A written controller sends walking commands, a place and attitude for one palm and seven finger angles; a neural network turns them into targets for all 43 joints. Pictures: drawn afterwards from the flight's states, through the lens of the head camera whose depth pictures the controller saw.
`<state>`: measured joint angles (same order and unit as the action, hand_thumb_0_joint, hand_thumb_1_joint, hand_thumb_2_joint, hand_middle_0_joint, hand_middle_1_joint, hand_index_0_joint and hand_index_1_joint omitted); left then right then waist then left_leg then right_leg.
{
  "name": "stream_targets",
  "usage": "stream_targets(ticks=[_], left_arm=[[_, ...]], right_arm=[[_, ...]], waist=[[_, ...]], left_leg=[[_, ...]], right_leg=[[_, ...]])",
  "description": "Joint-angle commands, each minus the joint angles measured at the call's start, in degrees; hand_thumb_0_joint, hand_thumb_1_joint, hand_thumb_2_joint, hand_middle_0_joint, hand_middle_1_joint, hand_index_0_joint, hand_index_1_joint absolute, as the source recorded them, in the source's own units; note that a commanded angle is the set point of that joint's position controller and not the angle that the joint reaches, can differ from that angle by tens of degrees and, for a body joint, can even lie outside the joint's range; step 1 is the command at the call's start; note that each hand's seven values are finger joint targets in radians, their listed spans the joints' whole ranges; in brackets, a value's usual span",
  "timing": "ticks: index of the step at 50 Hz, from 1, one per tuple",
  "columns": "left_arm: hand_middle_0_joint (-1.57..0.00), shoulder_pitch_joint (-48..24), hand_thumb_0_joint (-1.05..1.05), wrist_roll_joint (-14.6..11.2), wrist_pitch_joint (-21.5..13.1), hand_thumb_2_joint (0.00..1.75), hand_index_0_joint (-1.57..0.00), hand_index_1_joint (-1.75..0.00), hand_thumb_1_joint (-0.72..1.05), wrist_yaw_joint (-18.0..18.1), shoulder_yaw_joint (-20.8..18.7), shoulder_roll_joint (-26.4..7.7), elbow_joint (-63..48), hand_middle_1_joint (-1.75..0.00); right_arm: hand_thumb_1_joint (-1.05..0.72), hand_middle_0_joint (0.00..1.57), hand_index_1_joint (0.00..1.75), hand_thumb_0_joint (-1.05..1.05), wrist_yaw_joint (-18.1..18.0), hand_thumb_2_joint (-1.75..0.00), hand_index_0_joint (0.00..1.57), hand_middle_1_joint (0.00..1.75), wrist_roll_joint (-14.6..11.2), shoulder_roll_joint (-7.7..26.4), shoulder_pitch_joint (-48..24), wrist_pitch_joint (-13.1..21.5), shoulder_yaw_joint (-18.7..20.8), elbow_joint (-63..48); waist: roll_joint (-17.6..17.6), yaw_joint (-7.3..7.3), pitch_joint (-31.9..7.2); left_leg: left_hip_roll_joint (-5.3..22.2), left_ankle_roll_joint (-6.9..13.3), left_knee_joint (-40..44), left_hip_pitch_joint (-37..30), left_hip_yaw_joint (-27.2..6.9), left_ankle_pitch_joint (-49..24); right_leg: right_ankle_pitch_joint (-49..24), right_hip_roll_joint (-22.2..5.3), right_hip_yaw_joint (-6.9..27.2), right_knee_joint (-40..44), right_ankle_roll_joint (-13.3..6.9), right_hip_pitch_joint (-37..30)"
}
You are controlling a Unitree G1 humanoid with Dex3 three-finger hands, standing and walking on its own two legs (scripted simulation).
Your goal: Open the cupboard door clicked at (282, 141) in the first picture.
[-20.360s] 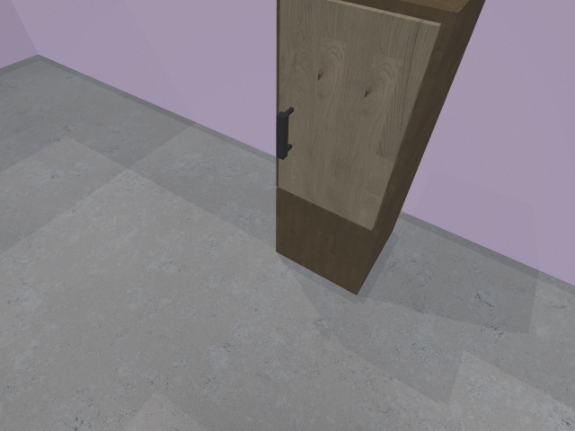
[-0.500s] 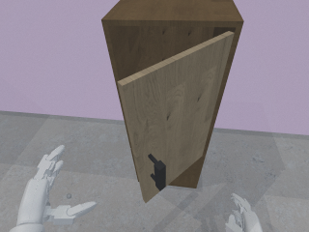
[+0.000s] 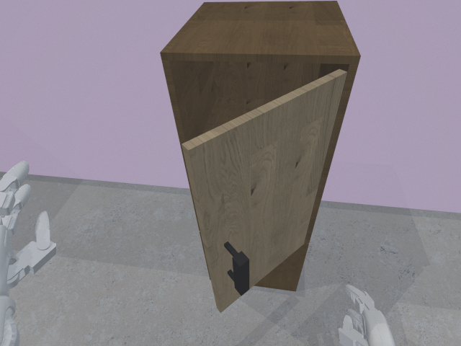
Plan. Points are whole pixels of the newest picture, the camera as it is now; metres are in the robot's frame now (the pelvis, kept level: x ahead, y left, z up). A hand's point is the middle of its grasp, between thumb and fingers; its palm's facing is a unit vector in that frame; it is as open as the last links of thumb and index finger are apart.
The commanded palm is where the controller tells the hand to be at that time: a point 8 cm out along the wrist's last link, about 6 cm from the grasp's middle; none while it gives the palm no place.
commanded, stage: draw the hand back to the body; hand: left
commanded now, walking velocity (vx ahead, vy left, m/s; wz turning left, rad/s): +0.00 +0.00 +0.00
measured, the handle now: (235, 267) +0.31 +0.04 -0.10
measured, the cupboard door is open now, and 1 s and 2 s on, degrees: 47 47 47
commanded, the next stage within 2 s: step back with the hand held close in 0.26 s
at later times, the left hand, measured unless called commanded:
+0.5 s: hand (52, 250) +0.18 +0.26 +0.17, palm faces +0.44 -0.78 -0.45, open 7.4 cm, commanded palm +0.12 +0.29 +0.18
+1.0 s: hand (11, 296) +0.12 +0.28 +0.16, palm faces +0.38 -0.76 -0.52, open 7.4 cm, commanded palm +0.06 +0.32 +0.18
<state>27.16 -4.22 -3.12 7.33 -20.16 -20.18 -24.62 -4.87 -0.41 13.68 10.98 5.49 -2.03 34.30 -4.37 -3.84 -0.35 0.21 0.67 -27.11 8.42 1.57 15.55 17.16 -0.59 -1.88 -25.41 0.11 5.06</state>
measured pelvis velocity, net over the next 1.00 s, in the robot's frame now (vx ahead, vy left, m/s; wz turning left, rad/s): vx -0.08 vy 0.02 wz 0.00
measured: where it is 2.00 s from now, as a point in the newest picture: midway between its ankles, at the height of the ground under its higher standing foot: outside the picture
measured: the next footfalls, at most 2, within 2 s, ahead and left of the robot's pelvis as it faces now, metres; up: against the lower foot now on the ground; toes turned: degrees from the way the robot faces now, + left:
right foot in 1.54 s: -0.23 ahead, -0.11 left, +0.00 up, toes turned +0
left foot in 1.66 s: -0.06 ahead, +0.09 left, +0.00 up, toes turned -2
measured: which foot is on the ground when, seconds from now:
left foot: down 0.00-1.00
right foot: down 0.00-1.00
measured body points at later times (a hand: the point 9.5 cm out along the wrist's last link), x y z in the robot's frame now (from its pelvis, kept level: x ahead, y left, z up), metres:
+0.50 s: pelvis -0.02 -0.01 +0.00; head -0.03 -0.03 +0.45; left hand +0.15 +0.29 +0.19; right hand +0.17 -0.24 -0.08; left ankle -0.01 +0.11 -0.74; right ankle -0.03 -0.12 -0.74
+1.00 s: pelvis -0.08 +0.02 -0.01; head -0.06 +0.02 +0.44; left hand +0.10 +0.32 +0.18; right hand +0.09 -0.22 -0.08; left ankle -0.01 +0.11 -0.74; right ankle -0.04 -0.12 -0.74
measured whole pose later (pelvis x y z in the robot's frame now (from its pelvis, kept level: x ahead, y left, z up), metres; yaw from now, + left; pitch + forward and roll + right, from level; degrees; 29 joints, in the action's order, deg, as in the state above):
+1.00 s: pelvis -0.08 +0.02 -0.01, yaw +0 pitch -1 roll -1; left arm 32.0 -1.4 -10.4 8.1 -24.3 -24.8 -29.2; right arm -5.0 -0.4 12.7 10.9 1.9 -0.1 30.7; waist -0.7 0.4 3.2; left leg -0.2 2.7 -29.7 20.3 2.4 9.2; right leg 11.3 -0.2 0.3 -28.9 1.5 17.0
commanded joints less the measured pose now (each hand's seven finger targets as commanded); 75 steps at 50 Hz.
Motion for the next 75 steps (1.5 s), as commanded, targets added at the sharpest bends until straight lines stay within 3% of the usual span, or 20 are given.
stream_targets(ticks=[1, 18, 19, 20, 24, 27, 30, 35, 42, 50, 54, 57, 60, 63, 65, 66, 68, 70, 73, 75], left_arm=[[-0.2, -3.2, 0.0, 0.2, -3.4, 0.9, -0.2, -0.3, 0.9, 0.1, -4.6, -8.9, -10.3, -0.3], [-0.2, -4.1, 0.0, 0.4, -4.8, 0.9, -0.2, -0.3, 0.9, 0.1, -5.1, -9.4, -9.9, -0.3], [-0.2, -8.6, 0.0, 0.5, -5.1, 0.9, -0.2, -0.3, 0.9, 0.4, -6.4, -11.4, -11.3, -0.3], [-0.2, -12.4, 0.0, 1.1, -7.2, 0.9, -0.2, -0.3, 0.9, 0.7, -12.5, -17.2, -12.3, -0.3], [-0.2, -1.3, 0.0, 1.4, -8.0, 0.9, -0.2, -0.3, 0.9, -0.4, -7.2, -10.7, -7.1, -0.3], [-0.2, 1.4, 0.0, 1.4, -8.4, 0.9, -0.2, -0.3, 0.9, 0.0, -7.8, -11.5, -9.8, -0.3], [-0.2, 3.2, 0.0, 1.1, -8.5, 0.9, -0.2, -0.3, 0.9, 0.5, -10.0, -13.5, -11.8, -0.3], [-0.2, 4.7, 0.0, 1.0, -8.7, 0.9, -0.2, -0.3, 0.9, 1.3, -11.0, -14.2, -13.3, -0.3], [-0.2, 5.2, 0.0, 1.5, -9.6, 0.9, -0.2, -0.3, 0.9, 2.1, -10.9, -14.1, -15.1, -0.3], [-0.2, 3.2, 0.0, 3.7, -11.8, 0.9, -0.2, -0.3, 0.9, 2.2, -12.7, -13.1, -15.8, -0.3], [-0.2, 3.1, 0.0, 3.2, -12.5, 0.9, -0.2, -0.3, 0.9, 2.0, -12.4, -12.8, -17.6, -0.3], [-0.2, 0.9, 0.0, 2.6, -12.6, 0.9, -0.2, -0.3, 0.9, 2.5, -11.2, -13.5, -18.9, -0.3], [-0.2, -0.9, 0.0, 2.4, -12.4, 0.9, -0.2, -0.3, 0.9, 3.5, -10.2, -13.9, -17.8, -0.3], [-0.2, -0.4, 0.0, 2.2, -13.0, 0.9, -0.2, -0.3, 0.9, 3.7, -12.1, -15.5, -18.6, -0.3], [-0.2, 0.7, 0.0, 3.0, -13.6, 0.9, -0.2, -0.3, 0.9, 3.3, -14.2, -14.8, -19.0, -0.3], [-0.2, 0.2, 0.0, 3.2, -13.6, 0.9, -0.2, -0.3, 0.9, 2.9, -14.7, -14.9, -18.8, -0.3], [-0.2, 2.8, 0.0, 2.6, -13.7, 0.9, -0.2, -0.3, 0.9, 2.7, -14.6, -14.8, -16.7, -0.3], [-0.2, 5.8, 0.0, 1.4, -13.1, 0.9, -0.2, -0.3, 0.9, 2.6, -12.7, -13.0, -16.7, -0.3], [-0.2, 5.0, 0.0, 0.3, -12.8, 0.9, -0.2, -0.3, 0.9, 2.3, -10.1, -12.4, -18.5, -0.3], [-0.2, 2.5, 0.0, 0.4, -13.7, 0.9, -0.2, -0.3, 0.9, 1.5, -10.0, -14.0, -19.1, -0.3]], right_arm=[[-0.9, 0.2, 0.3, 0.0, -0.2, -0.9, 0.2, 0.3, 0.3, 5.6, -7.4, 2.3, 2.9, -9.0], [-0.9, 0.2, 0.3, 0.0, -0.6, -0.9, 0.2, 0.3, 0.5, 5.1, -8.5, 4.0, 3.2, -7.3], [-0.9, 0.2, 0.3, 0.0, -0.7, -0.9, 0.2, 0.3, 0.5, 5.3, -8.7, 4.1, 3.2, -7.0], [-0.9, 0.2, 0.3, 0.0, -0.7, -0.9, 0.2, 0.3, 0.0, 6.3, -7.6, 2.7, 3.2, -8.6], [-0.9, 0.2, 0.3, 0.0, -0.4, -0.9, 0.2, 0.3, 0.7, 6.2, -7.6, 0.0, 3.8, -8.3], [-0.9, 0.2, 0.3, 0.0, -0.6, -0.9, 0.2, 0.3, 0.6, 6.4, -7.9, -1.1, 4.2, -9.4], [-0.9, 0.2, 0.3, 0.0, -0.7, -0.9, 0.2, 0.3, 0.4, 6.0, -7.7, -2.2, 4.6, -10.4], [-0.9, 0.2, 0.3, 0.0, -0.9, -0.9, 0.2, 0.3, 0.0, 5.8, -7.6, -2.9, 5.0, -11.2], [-0.9, 0.2, 0.3, 0.0, -0.9, -0.9, 0.2, 0.3, 0.0, 6.7, -7.2, -2.4, 5.3, -11.7], [-0.9, 0.2, 0.3, 0.0, -0.6, -0.9, 0.2, 0.3, 0.2, 7.5, -6.5, 0.5, 5.4, -12.4], [-0.9, 0.2, 0.3, 0.0, -0.2, -0.9, 0.2, 0.3, 0.3, 6.8, -4.9, 2.0, 5.6, -11.5], [-0.9, 0.2, 0.3, 0.0, 0.1, -0.9, 0.2, 0.3, 0.8, 6.6, -4.0, 2.2, 5.9, -9.4], [-0.9, 0.2, 0.3, 0.0, 0.2, -0.9, 0.2, 0.3, 0.8, 5.6, -3.6, 1.6, 5.5, -7.7], [-0.9, 0.2, 0.3, 0.0, -0.6, -0.9, 0.2, 0.3, 0.6, 6.3, -5.2, 1.4, 5.2, -8.3], [-0.9, 0.2, 0.3, 0.0, -0.9, -0.9, 0.2, 0.3, 0.9, 7.5, -7.1, 2.3, 5.4, -9.6], [-0.9, 0.2, 0.3, 0.0, -0.7, -0.9, 0.2, 0.3, 1.2, 6.6, -6.8, 2.6, 5.7, -9.5], [-0.9, 0.2, 0.3, 0.0, 0.3, -0.9, 0.2, 0.3, 1.4, 5.6, -7.1, 3.3, 6.2, -8.7], [-0.9, 0.2, 0.3, 0.0, 1.4, -0.9, 0.2, 0.3, 1.3, 5.6, -6.7, 3.8, 6.2, -7.7], [-0.9, 0.2, 0.3, 0.0, 1.9, -0.9, 0.2, 0.3, 1.6, 5.1, -5.9, 4.3, 5.4, -5.7], [-0.9, 0.2, 0.3, 0.0, 2.1, -0.9, 0.2, 0.3, 1.8, 5.1, -5.1, 3.6, 5.4, -4.7]], waist=[[2.5, -0.04, -3.8], [1.3, -0.13, -1.3], [2.0, 0.05, -2.3], [4.3, 2.65, 2.2], [3.1, 3.11, -1.5], [0.7, 2.95, -5.6], [3.9, 2.88, -8.9], [2.5, 3.02, -8.8], [-0.6, 3.34, -6.2], [-5.6, 3.08, -2.9], [1.0, 3.83, -4.0], [6.8, 4.6, -3.4], [9.7, 5.28, -3.2], [0.8, 4.89, -1.9], [-12.9, 3.79, -3.7], [-12.1, 3.51, -5.0], [-4.4, 3.27, -6.3], [-7.6, 3.19, -6.4], [-9.6, 3.32, -7.3], [-2.8, 3.74, -7.0]], left_leg=[[1.1, 0.8, 4.4, -4.6, -0.4, -15.4], [0.7, 0.8, 5.9, -5.8, 0.2, -11.5], [0.6, 0.8, 5.9, -6.1, 0.2, -11.2], [1.5, 1.8, 3.7, -2.3, -0.8, -8.8], [1.7, 1.3, 3.2, -2.4, -0.9, -12.6], [2.5, 1.2, 3.8, -3.1, -0.6, -18.6], [3.1, 1.0, 3.6, -3.0, -0.8, -22.1], [3.5, 0.9, 3.6, 0.2, -0.8, -20.6], [4.4, 1.6, 6.7, 8.6, -3.2, -7.4], [10.4, 5.9, 15.6, 33.3, -11.2, 24.4], [6.2, 4.1, 7.1, 26.8, -7.6, 18.7], [0.6, 0.6, -7.1, 11.5, -2.6, 10.3], [-1.1, -0.7, -11.8, 3.6, -1.7, 3.8], [3.9, 0.9, 2.6, 9.9, -8.7, 10.5], [15.0, 6.3, 21.7, 31.5, -22.2, 32.0], [17.8, 8.2, 23.7, 33.5, -24.9, 30.7], [17.3, 9.0, 18.3, 25.2, -21.1, 18.7], [14.8, 7.0, 18.2, 20.6, -15.8, 15.7], [12.4, 3.8, 17.0, 11.9, -11.5, 8.1], [9.3, 0.4, 7.8, 5.1, -7.1, -0.2]], right_leg=[[-15.8, 0.6, -0.5, 4.7, -0.7, 1.9], [-12.4, 0.6, 0.4, 8.0, -0.6, 2.5], [-12.3, 0.6, 0.4, 8.1, -0.5, 2.3], [-15.0, -1.8, 5.2, 11.3, -0.2, 8.2], [-18.9, -3.0, 4.0, 9.8, -0.2, 7.1], [-22.6, -2.5, 2.7, 7.3, 0.2, 5.0], [-24.9, -1.9, 2.4, 5.2, 0.6, 3.6], [-24.3, -1.6, 2.9, 3.6, 0.7, 3.7], [-14.0, -0.6, 3.1, 2.4, 0.7, 3.2], [-6.5, 3.7, 2.2, -12.6, 1.5, -8.5], [-5.8, 1.4, 6.9, -6.1, 0.2, -0.8], [6.5, -5.6, 15.2, 7.3, -3.6, 18.3], [4.9, -8.2, 13.1, 9.3, -4.6, 26.3], [7.2, -1.5, 6.6, 2.1, -0.9, 21.5], [3.5, 6.8, 1.8, -21.1, 1.7, 0.3], [3.9, 7.6, 2.4, -30.7, 1.4, -1.8], [8.7, 6.4, 4.5, -32.3, 0.3, 4.8], [11.9, 6.2, 1.8, -27.3, -0.6, 6.7], [12.7, 5.2, 0.1, -9.0, -1.5, 7.2], [5.4, 0.2, 5.4, 9.5, -3.3, 10.9]])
